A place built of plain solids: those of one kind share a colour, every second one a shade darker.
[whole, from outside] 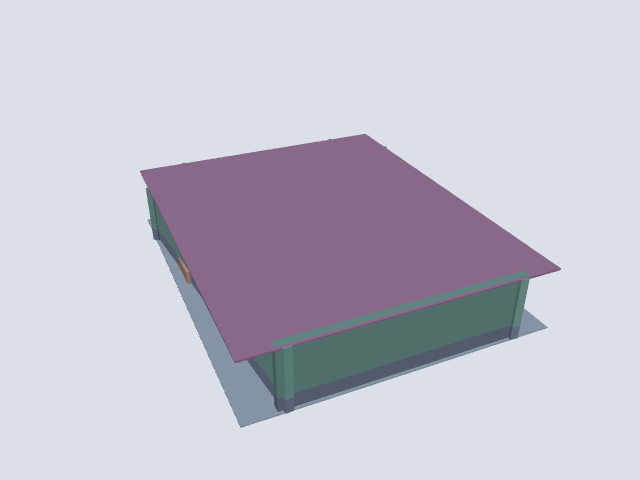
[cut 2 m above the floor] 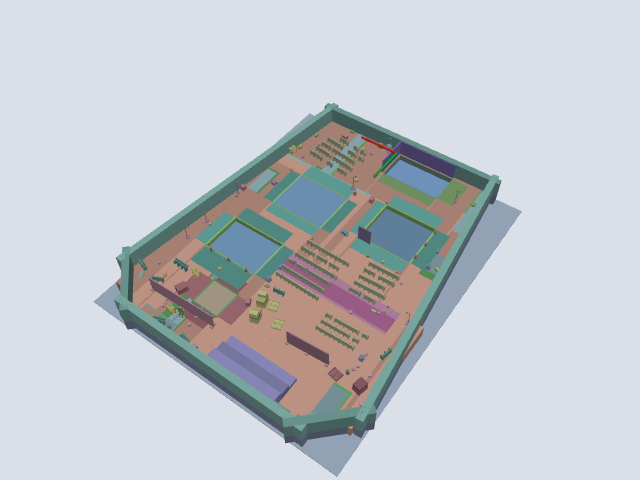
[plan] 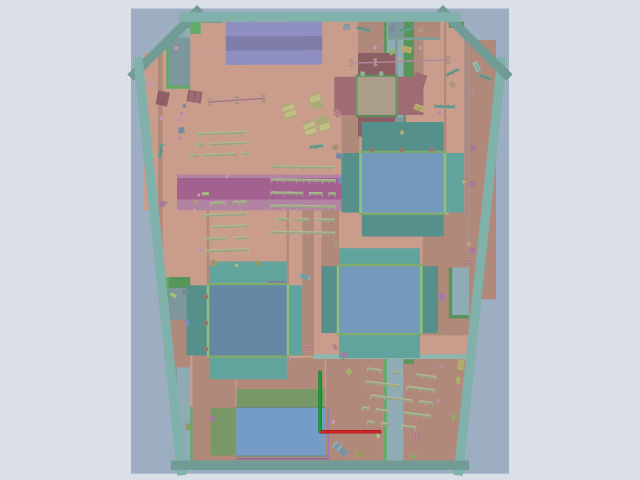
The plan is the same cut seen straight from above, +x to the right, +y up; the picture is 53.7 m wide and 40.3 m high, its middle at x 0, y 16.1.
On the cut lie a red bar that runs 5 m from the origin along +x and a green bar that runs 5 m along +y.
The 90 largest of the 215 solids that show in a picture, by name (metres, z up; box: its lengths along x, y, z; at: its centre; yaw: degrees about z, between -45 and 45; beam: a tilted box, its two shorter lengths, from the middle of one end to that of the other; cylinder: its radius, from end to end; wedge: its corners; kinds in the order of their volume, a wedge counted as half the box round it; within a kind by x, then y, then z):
{
 "floor_ground_1": {"box": [1.17, 13.2, 1.5], "at": [-14.19, 25.2, -0.75]},
 "floor_ground_2": {"box": [0.4, 17.7, 1.5], "at": [-13.4, 23.15, -0.75]},
 "floor_ground_3": {"box": [1.2, 10.2, 1.5], "at": [-12.6, 23.7, -0.75]},
 "floor_ground_4": {"box": [2.3, 5.6, 1.5], "at": [-12.05, 15.8, -0.75]},
 "floor_ground_5": {"box": [1.5, 3.0, 1.5], "at": [-11.95, 7.9, -0.75]},
 "floor_ground_6": {"box": [1.4, 6.3, 1.5], "at": [-10.2, 15.45, -0.75]},
 "floor_ground_7": {"box": [1.5, 6.4, 1.5], "at": [-9.95, 1.2, -0.75]},
 "floor_ground_8": {"box": [4.0, 1.4, 1.5], "at": [-8.9, 32.7, -0.75]},
 "floor_ground_9": {"box": [3.1, 1.03, 1.5], "at": [-8.45, 33.92, -0.75]},
 "floor_ground_10": {"box": [2.1, 2.4, 1.5], "at": [-8.15, 3.2, -0.75]},
 "floor_ground_11": {"box": [6.5, 4.3, 1.5], "at": [-6.05, 16.45, -0.75]},
 "floor_ground_12": {"box": [13.2, 2.2, 1.5], "at": [-5.4, 27.7, -0.75]},
 "floor_ground_13": {"box": [13.8, 5.0, 1.5], "at": [-5.1, 24.1, -0.75]},
 "floor_ground_14": {"box": [12.1, 3.2, 1.5], "at": [-4.85, 30.4, -0.75]},
 "floor_ground_15": {"box": [7.4, 0.8, 1.5], "at": [-3.3, 4.0, -0.75]},
 "floor_ground_16": {"box": [16.0, 0.32, 1.5], "at": [-2.7, -2.26, -0.75]},
 "floor_ground_17": {"box": [6.7, 2.43, 1.5], "at": [-2.15, 33.22, -0.75]},
 "floor_ground_18": {"box": [1.1, 6.3, 1.5], "at": [-2.05, 15.45, -0.75]},
 "floor_ground_19": {"box": [3.2, 1.7, 1.5], "at": [-1.2, 5.25, -0.75]},
 "floor_ground_20": {"box": [1.0, 12.2, 1.5], "at": [-1.0, 12.5, -0.75]},
 "floor_ground_21": {"box": [0.6, 10.3, 1.5], "at": [-0.2, 13.45, -0.75]},
 "floor_ground_22": {"box": [2.1, 1.6, 1.5], "at": [0.55, 7.3, -0.75]},
 "floor_ground_23": {"box": [1.3, 4.7, 1.5], "at": [0.75, 16.25, -0.75]},
 "floor_ground_24": {"box": [1.8, 4.63, 1.5], "at": [2.1, 32.12, -0.75]},
 "floor_ground_25": {"box": [1.9, 1.8, 1.5], "at": [2.55, 17.3, -0.75]},
 "floor_ground_26": {"box": [4.8, 8.2, 1.5], "at": [2.9, 2.0, -0.75]},
 "floor_ground_27": {"box": [2.2, 2.63, 1.5], "at": [4.3, 33.12, -0.75]},
 "floor_ground_28": {"box": [6.8, 1.0, 1.5], "at": [5.0, 15.9, -0.75]},
 "floor_ground_29": {"box": [2.2, 1.33, 1.5], "at": [9.0, 33.77, -0.75]},
 "floor_ground_30": {"box": [1.3, 2.5, 1.5], "at": [9.25, 15.15, -0.75]},
 "floor_ground_31": {"box": [5.1, 8.12, 1.5], "at": [9.55, 1.64, -0.75]},
 "floor_ground_32": {"box": [1.7, 6.3, 1.5], "at": [9.55, 29.75, -0.75]},
 "floor_ground_33": {"box": [0.9, 6.9, 1.5], "at": [10.35, 12.95, -0.75]},
 "floor_ground_34": {"box": [4.1, 1.6, 1.5], "at": [10.45, 7.3, -0.75]},
 "floor_ground_35": {"box": [2.7, 1.2, 1.5], "at": [11.25, 8.9, -0.75]},
 "floor_ground_36": {"box": [1.5, 10.5, 1.5], "at": [11.35, 28.65, -0.75]},
 "floor_ground_37": {"box": [1.7, 4.6, 1.5], "at": [11.65, 16.1, -0.75]},
 "floor_ground_38": {"box": [0.4, 14.5, 1.5], "at": [12.3, 25.65, -0.75]},
 "floor_ground_39": {"box": [0.3, 23.4, 1.5], "at": [12.65, 21.2, -0.75]},
 "floor_ground_40": {"box": [1.97, 21.8, 1.5], "at": [13.79, 22.0, -0.75]},
 "wall_1": {"box": [0.8, 35.28, 5.4], "at": [-13.45, 13.89, 2.7], "yaw": 6.0},
 "wall_2": {"box": [8.28, 0.8, 5.4], "at": [-12.97, 32.64, 2.7], "yaw": 44.9},
 "wall_3": {"box": [25.06, 0.8, 5.4], "at": [0.0, -2.82, 2.7]},
 "wall_4": {"box": [23.62, 0.8, 5.4], "at": [0.0, 34.83, 2.7]},
 "wall_5": {"box": [8.28, 0.8, 5.4], "at": [12.97, 32.64, 2.7], "yaw": -44.9},
 "wall_6": {"box": [0.8, 35.28, 5.4], "at": [13.45, 13.89, 2.7], "yaw": -6.0},
 "ceil_hall_1": {"box": [31.74, 39.05, 0.2], "at": [0.0, 16.0, 5.3]},
 "floor_apron_bay_1": {"box": [1.7, 5.9, 1.5], "at": [-10.35, 9.35, -0.75]},
 "floor_apron_bay_2": {"box": [6.5, 1.8, 1.5], "at": [-6.05, 5.3, -0.75]},
 "floor_apron_bay_3": {"box": [6.5, 1.8, 1.5], "at": [-6.05, 13.4, -0.75]},
 "floor_apron_bay_4": {"box": [1.1, 5.9, 1.5], "at": [-2.05, 9.35, -0.75]},
 "floor_apron_bay_5": {"box": [1.3, 5.6, 1.5], "at": [0.75, 11.1, -0.75]},
 "floor_apron_bay_6": {"box": [1.5, 5.0, 1.5], "at": [2.55, 20.9, -0.75]},
 "floor_apron_bay_7": {"box": [6.8, 1.9, 1.5], "at": [5.0, 7.15, -0.75]},
 "floor_apron_bay_8": {"box": [6.8, 1.3, 1.5], "at": [5.0, 14.75, -0.75]},
 "floor_apron_bay_9": {"box": [6.9, 1.8, 1.5], "at": [6.95, 17.3, -0.75]},
 "floor_apron_bay_10": {"box": [6.9, 2.4, 1.5], "at": [6.95, 24.8, -0.75]},
 "floor_apron_bay_11": {"box": [1.3, 5.6, 1.5], "at": [9.25, 11.1, -0.75]},
 "floor_apron_bay_12": {"box": [1.5, 5.0, 1.5], "at": [11.35, 20.9, -0.75]},
 "wall_foot_1": {"box": [0.8, 35.28, 1.5], "at": [-13.45, 13.89, -0.75], "yaw": 6.0},
 "wall_foot_2": {"box": [8.28, 0.8, 1.5], "at": [-12.97, 32.64, -0.75], "yaw": 44.9},
 "wall_foot_3": {"box": [25.06, 0.8, 1.5], "at": [0.0, -2.82, -0.75]},
 "wall_foot_4": {"box": [23.62, 0.8, 1.5], "at": [0.0, 34.83, -0.75]},
 "wall_foot_5": {"box": [8.28, 0.8, 1.5], "at": [12.97, 32.64, -0.75], "yaw": -44.9},
 "wall_foot_6": {"box": [0.8, 35.28, 1.5], "at": [13.45, 13.89, -0.75], "yaw": -6.0},
 "floor_base_1": {"box": [31.74, 39.05, 0.1], "at": [0.0, 16.0, -1.55]},
 "floor_void_bay_1": {"box": [6.5, 5.9, 0.9], "at": [-6.05, 9.35, -1.05]},
 "floor_void_bay_2": {"box": [6.8, 5.6, 1.5], "at": [5.0, 11.1, -0.75]},
 "floor_void_bay_3": {"box": [6.9, 5.0, 0.92], "at": [6.95, 20.9, -1.04]},
 "floor_aisle_1": {"box": [1.5, 2.7, 1.5], "at": [-11.95, 10.75, -0.75]},
 "floor_aisle_2": {"box": [1.8, 4.0, 1.5], "at": [-11.8, 31.1, -0.75]},
 "floor_aisle_3": {"box": [1.1, 4.52, 1.5], "at": [-11.45, -0.16, -0.75]},
 "floor_aisle_4": {"box": [1.1, 3.3, 1.5], "at": [-11.45, 3.75, -0.75]},
 "floor_aisle_5": {"box": [1.4, 8.12, 1.5], "at": [6.3, 1.64, -0.75]},
 "floor_aisle_6": {"box": [1.4, 4.0, 1.5], "at": [11.8, 11.8, -0.75]},
 "floor_aisle_cross_1": {"box": [13.8, 1.8, 1.5], "at": [-5.1, 20.4, -0.75]},
 "floor_apron_pit_1": {"box": [2.1, 4.0, 1.5], "at": [-8.15, 0.0, -0.75]},
 "floor_apron_pit_2": {"box": [7.4, 1.5, 1.5], "at": [-3.3, 2.85, -0.75]},
 "floor_apron_patch_1": {"box": [1.8, 3.2, 1.5], "at": [2.1, 28.2, -0.75]},
 "floor_apron_patch_2": {"box": [3.1, 1.8, 1.5], "at": [4.75, 30.9, -0.75]},
 "floor_apron_patch_3": {"box": [2.2, 3.2, 1.5], "at": [7.6, 28.2, -0.75]},
 "wall_bank_1": {"box": [8.1, 1.2, 1.38], "at": [-3.87, 33.81, 0.69], "yaw": 0.2},
 "wall_bank_2": {"box": [8.1, 1.2, 0.46], "at": [-3.86, 31.41, 0.23], "yaw": 0.2},
 "wall_bank_3": {"box": [8.1, 1.2, 0.92], "at": [-3.86, 32.61, 0.46], "yaw": 0.2},
 "floor_under_aisle_cross_1": {"box": [13.8, 0.9, 1.5], "at": [-5.1, 19.05, -0.75]},
 "floor_under_aisle_cross_2": {"box": [13.8, 0.3, 1.5], "at": [-5.1, 21.45, -0.75]},
 "floor_void_pit_1": {"box": [7.4, 4.0, 0.76], "at": [-3.3, 0.0, -1.12]},
 "floor_fixed_patch_1": {"box": [3.1, 3.2, 1.5], "at": [4.75, 28.2, -0.75]},
 "floor_under_aisle_1": {"box": [0.3, 8.52, 1.5], "at": [5.45, 1.84, -0.75]},
 "floor_under_aisle_2": {"box": [0.9, 3.1, 1.5], "at": [7.45, 31.35, -0.75]}
}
